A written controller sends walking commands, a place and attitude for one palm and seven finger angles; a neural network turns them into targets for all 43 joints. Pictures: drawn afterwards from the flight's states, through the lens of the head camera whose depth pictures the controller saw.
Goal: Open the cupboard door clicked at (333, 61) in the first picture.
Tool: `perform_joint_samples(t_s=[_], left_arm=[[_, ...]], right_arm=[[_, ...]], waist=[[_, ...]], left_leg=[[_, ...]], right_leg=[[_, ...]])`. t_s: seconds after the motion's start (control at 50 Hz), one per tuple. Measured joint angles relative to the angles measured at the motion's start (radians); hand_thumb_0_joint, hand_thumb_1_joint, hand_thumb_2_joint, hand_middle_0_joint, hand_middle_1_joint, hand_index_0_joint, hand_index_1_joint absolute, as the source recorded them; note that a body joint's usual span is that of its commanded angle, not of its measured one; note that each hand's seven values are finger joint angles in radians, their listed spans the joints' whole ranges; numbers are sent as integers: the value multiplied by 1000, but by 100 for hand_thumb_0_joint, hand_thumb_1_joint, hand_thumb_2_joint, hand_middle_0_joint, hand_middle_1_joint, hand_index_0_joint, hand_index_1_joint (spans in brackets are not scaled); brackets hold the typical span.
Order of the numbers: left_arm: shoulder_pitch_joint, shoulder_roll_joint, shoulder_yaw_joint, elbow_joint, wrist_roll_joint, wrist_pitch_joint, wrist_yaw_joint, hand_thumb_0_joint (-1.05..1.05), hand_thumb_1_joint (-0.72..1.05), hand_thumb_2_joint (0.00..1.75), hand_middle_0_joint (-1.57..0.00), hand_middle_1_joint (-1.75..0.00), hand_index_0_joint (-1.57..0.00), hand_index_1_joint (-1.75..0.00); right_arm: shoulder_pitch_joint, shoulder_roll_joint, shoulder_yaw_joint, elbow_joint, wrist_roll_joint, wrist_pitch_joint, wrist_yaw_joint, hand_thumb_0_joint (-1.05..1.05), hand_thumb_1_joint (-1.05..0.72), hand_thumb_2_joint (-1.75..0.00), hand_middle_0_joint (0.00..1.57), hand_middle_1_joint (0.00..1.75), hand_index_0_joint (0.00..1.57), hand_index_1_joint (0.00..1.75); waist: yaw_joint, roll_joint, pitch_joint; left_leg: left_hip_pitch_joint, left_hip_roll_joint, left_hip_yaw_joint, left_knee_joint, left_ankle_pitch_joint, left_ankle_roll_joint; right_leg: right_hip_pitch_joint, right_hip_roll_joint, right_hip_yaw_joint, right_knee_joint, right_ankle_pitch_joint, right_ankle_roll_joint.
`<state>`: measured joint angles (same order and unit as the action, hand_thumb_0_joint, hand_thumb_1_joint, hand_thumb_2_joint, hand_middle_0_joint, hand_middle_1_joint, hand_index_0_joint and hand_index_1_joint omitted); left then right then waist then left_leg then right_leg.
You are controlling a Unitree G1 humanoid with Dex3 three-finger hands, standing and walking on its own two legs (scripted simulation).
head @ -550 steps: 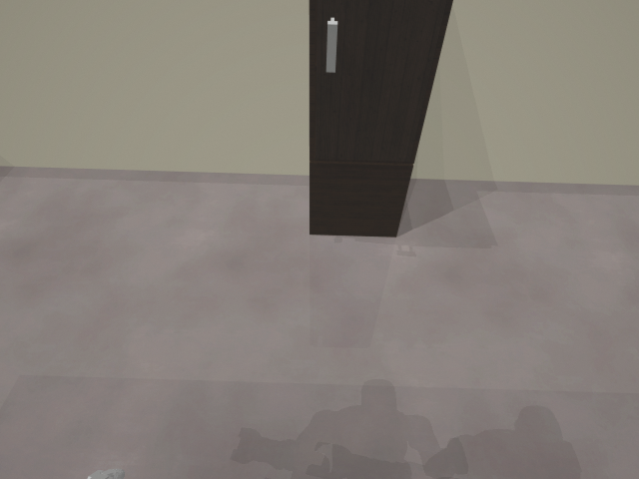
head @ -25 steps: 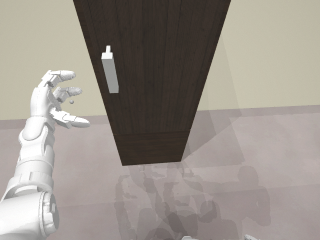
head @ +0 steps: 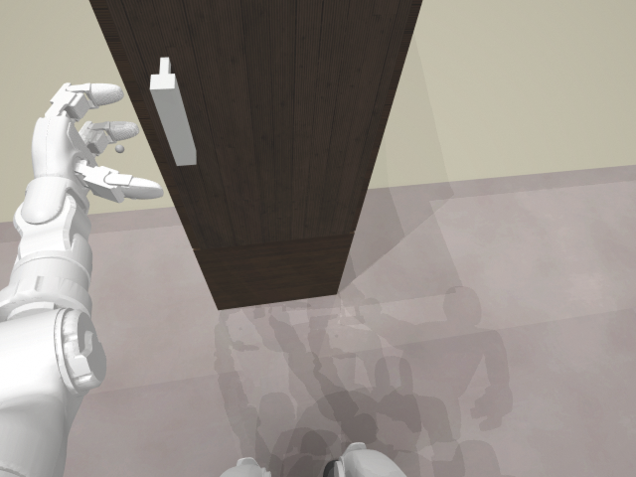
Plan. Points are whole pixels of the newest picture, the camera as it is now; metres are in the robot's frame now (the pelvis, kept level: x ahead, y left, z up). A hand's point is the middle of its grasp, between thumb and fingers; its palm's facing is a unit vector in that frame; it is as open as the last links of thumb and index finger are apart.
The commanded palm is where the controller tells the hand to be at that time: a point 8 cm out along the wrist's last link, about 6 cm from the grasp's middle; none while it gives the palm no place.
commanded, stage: move the hooked fingers beside the handle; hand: left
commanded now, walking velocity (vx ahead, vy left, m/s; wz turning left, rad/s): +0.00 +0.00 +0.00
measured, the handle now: (176, 112) +0.56 +0.16 +0.10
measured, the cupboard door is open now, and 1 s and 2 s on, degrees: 0 0 0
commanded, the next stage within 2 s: slide the fingers in behind the handle in 0.84 s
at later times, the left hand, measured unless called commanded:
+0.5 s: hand (118, 147) +0.50 +0.21 +0.10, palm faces +0.09 -1.00 +0.01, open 14.0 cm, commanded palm +0.47 +0.26 +0.10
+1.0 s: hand (124, 148) +0.50 +0.21 +0.10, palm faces +0.09 -1.00 +0.00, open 14.0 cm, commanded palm +0.47 +0.25 +0.10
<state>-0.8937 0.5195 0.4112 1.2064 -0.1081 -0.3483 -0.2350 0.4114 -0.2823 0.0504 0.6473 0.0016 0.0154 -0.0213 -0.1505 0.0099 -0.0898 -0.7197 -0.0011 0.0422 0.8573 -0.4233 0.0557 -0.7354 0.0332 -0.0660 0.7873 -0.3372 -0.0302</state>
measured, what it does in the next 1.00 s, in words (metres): stands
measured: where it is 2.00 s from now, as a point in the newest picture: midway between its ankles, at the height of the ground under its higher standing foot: outside the picture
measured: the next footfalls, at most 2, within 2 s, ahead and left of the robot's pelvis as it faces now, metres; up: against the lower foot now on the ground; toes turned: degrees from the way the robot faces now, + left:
none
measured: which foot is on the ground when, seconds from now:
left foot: down 0.00-1.00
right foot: down 0.00-1.00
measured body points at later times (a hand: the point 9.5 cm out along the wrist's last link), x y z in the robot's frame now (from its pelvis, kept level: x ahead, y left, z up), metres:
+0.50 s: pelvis +0.01 +0.00 +0.00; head +0.11 +0.01 +0.44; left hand +0.49 +0.27 +0.10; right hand +0.02 -0.26 -0.11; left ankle -0.01 +0.08 -0.70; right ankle +0.02 -0.10 -0.70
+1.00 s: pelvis +0.01 +0.00 +0.00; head +0.10 +0.01 +0.44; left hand +0.49 +0.26 +0.10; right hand +0.02 -0.26 -0.11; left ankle -0.01 +0.08 -0.70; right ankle +0.02 -0.10 -0.70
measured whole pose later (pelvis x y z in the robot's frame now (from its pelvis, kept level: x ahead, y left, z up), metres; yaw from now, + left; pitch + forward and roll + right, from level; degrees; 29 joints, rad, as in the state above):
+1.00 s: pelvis +0.01 +0.00 +0.00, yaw +0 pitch +17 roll -2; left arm -0.87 0.50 0.40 1.17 -0.11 -0.37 -0.21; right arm 0.41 -0.27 0.05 0.62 0.00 0.06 -0.01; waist -0.14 0.02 -0.10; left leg -0.72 0.00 0.04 0.87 -0.44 0.05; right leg -0.74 0.04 -0.07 0.79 -0.35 -0.03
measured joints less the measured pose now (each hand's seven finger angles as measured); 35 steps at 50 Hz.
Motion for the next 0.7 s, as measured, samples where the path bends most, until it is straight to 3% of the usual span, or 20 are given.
perform_joint_samples(t_s=[0.16, 0.4, 0.52, 0.7], left_arm=[[-24, 20, 30, 9, 16, -7, 11, -1, -50, 30, -30, -120, -30, -120], [70, -7, 40, -71, 5, -8, 12, -1, -50, 30, -30, -120, -30, -120], [57, -24, -7, -63, -16, -6, 2, -1, -50, 30, -30, -120, -30, -120], [50, -48, -17, -59, -2, -11, 24, -1, -50, 30, -30, -120, -30, -120]], right_arm=[[26, 2, -1, -17, -11, 28, 14, 1, -91, -90, 21, 30, 21, 30], [25, 15, -5, -34, -1, 59, 15, 1, -91, -90, 21, 30, 21, 30], [0, 13, -8, -25, 3, 52, 12, 1, -91, -90, 21, 30, 21, 30], [-28, 12, -9, -40, 1, 44, 16, 1, -91, -90, 20, 30, 21, 30]], waist=[[-15, 5, -9], [4, 6, -9], [19, 7, -15], [22, 3, -18]], left_leg=[[-25, 10, 9, 9, -11, -2], [7, 15, 10, -7, -17, -4], [18, 9, -3, -7, -17, -5], [15, 4, -3, -2, -17, -3]], right_leg=[[-30, 10, 10, 8, -5, -2], [3, 17, 12, -11, -7, -4], [20, 11, 0, -16, -12, -3], [15, 6, 0, -4, -15, -2]])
